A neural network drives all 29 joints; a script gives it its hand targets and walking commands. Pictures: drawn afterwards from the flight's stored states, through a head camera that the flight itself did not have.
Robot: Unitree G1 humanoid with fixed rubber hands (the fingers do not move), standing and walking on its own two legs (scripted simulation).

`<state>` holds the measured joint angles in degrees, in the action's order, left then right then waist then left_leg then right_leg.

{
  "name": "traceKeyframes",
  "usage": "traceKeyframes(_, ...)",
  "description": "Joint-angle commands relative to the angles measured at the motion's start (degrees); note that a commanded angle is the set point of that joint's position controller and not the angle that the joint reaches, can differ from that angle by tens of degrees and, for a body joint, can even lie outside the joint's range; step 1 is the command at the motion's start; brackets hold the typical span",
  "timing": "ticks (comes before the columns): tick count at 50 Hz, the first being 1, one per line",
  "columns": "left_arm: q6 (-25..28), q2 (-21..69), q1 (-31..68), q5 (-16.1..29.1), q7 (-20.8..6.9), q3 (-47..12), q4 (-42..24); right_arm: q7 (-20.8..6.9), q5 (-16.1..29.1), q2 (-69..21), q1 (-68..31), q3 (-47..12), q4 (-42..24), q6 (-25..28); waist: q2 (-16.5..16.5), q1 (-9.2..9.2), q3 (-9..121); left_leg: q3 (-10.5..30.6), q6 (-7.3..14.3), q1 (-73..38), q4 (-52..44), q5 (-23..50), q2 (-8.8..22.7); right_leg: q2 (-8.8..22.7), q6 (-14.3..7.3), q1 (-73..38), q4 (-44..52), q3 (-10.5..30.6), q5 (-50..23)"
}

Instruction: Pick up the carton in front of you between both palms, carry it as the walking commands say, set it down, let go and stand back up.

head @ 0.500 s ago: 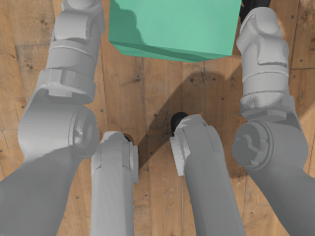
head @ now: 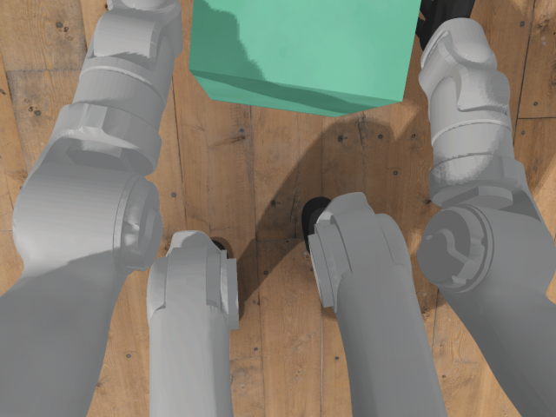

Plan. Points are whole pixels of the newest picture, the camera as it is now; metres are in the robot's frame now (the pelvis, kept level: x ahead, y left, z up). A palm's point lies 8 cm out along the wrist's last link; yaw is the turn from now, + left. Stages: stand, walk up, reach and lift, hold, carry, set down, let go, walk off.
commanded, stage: set down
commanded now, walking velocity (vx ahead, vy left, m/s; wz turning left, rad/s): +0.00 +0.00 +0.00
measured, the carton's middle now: (293, 18) +0.53 -0.11 -0.26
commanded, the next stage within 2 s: let go in 1.98 s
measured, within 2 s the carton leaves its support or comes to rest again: rests again in 0.66 s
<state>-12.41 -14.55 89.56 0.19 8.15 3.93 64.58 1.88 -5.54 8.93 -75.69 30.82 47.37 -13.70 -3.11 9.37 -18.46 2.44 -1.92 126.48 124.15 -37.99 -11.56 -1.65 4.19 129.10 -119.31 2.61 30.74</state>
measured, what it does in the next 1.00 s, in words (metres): stands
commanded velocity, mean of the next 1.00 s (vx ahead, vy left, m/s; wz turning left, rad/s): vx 0.00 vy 0.00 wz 0.00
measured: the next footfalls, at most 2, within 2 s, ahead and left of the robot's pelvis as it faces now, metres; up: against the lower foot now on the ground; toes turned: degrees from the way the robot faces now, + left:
none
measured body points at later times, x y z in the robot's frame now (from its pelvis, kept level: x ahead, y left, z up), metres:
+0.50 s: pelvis -0.01 +0.00 -0.01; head +0.37 -0.02 +0.23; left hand +0.58 +0.04 -0.19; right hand +0.50 -0.26 -0.19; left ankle +0.08 +0.10 -0.36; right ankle +0.12 -0.14 -0.36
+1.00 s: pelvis -0.01 -0.01 -0.02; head +0.38 -0.03 +0.20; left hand +0.60 +0.07 -0.20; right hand +0.50 -0.31 -0.20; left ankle +0.08 +0.10 -0.36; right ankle +0.12 -0.13 -0.36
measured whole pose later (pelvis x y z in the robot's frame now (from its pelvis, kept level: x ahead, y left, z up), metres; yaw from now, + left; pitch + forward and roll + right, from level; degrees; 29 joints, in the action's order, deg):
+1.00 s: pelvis -0.01 -0.01 -0.02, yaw -2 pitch +35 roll -2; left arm -8.1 -26.4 92.4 11.9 5.2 -7.0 62.1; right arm 4.0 9.9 20.6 -82.9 20.5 62.1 -3.0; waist -0.3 8.7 -27.0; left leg 1.9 -1.1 125.8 129.2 -38.6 -6.0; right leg 1.5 0.1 129.1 -123.4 -1.6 29.5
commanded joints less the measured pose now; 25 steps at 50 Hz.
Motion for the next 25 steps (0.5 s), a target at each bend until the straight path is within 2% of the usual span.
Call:
traceKeyframes(1, 3.15, 48.16, 28.07, 4.75, -12.54, -11.09, -8.82, -14.1, 5.25, -36.9, -38.33, -21.36, -3.82, 2.0, -7.13, 6.84, 61.14, -3.13, 1.46, -22.11, -10.74, 18.76, 0.84, -2.55, -2.14, -32.05, 4.58, -7.21, -23.64)
traceKeyframes(4, 3.38, 47.19, 27.98, 4.94, -12.94, -10.82, -8.07, -13.89, 5.01, -36.24, -37.86, -20.74, -2.86, 2.37, -7.03, 6.99, 59.12, -3.02, 1.6, -20.72, -10.26, 18.2, 0.94, -2.47, -2.39, -32.27, 4.25, -6.89, -23.56)
traceKeyframes(14, 2.66, 40.92, 24.09, 0.92, -14.09, -5.88, -2.61, -14.1, 1.81, -32.79, -33.33, -15.58, 2.47, 1.96, -6.69, 4.91, 47.28, -2.3, 2.34, -16.41, -10.19, 13.53, 1.62, -2.47, -3.11, -27.35, 4.13, -5.74, -17.29)
traceKeyframes(25, 1.67, 34.44, 20.3, -2.55, -14.42, -2.6, 0.78, -14.11, -1.42, -27.0, -28.3, -9.57, 6.65, 1.64, -7.49, 3.93, 40.17, -0.88, 2.55, -16.58, -10.07, 11.64, 2.98, -2.11, -3.72, -22.01, 3.44, -5.46, -13.03)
